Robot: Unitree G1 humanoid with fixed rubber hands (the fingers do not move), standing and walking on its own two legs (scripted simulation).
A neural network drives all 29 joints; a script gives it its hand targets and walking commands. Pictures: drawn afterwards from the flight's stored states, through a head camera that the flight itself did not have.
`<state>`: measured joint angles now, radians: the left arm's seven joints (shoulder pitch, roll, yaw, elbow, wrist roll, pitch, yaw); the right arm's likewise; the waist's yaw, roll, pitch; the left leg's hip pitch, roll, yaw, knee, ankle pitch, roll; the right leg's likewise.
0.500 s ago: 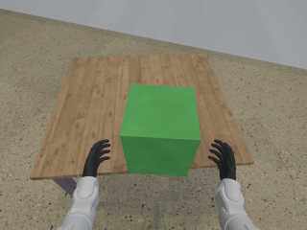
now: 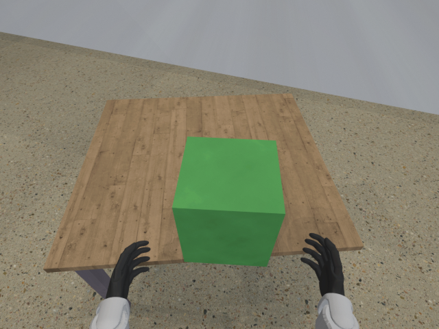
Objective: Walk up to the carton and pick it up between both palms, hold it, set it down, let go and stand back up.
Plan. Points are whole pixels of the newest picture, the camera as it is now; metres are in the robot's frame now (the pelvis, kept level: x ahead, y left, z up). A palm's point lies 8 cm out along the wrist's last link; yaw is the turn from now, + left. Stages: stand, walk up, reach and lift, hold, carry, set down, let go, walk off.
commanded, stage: set down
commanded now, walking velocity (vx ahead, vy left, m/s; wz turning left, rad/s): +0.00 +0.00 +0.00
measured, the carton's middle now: (228, 203) +0.41 -0.02 -0.06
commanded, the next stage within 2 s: let go in 1.02 s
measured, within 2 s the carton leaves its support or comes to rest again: neither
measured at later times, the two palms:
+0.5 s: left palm (121, 290) +0.21 +0.20 -0.06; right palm (333, 292) +0.19 -0.21 -0.05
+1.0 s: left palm (121, 294) +0.21 +0.20 -0.07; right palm (333, 297) +0.19 -0.21 -0.06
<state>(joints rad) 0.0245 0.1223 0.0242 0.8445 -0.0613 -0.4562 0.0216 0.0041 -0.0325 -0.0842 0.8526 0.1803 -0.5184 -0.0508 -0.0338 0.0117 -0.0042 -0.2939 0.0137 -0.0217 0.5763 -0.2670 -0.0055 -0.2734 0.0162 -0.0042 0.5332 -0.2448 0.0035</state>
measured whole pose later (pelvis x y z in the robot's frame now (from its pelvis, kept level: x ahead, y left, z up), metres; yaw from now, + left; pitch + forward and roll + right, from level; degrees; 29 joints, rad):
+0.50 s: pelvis +0.02 +0.00 +0.01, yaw +0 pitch -5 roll -1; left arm 0.06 0.12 0.02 0.84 -0.06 -0.30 0.02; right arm 0.07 -0.05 -0.08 0.87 0.10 -0.43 -0.04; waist -0.03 0.01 0.00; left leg -0.16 0.01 -0.02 0.51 -0.27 -0.01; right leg -0.14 0.02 0.00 0.47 -0.25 0.00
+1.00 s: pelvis +0.02 +0.00 +0.01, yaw +0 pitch -5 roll -1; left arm 0.07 0.12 0.02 0.80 -0.06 -0.10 0.02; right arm 0.08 -0.07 -0.08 0.87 0.04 -0.30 -0.03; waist -0.03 0.01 0.01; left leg -0.13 0.01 -0.02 0.48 -0.26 -0.01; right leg -0.11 0.02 0.00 0.44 -0.24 0.00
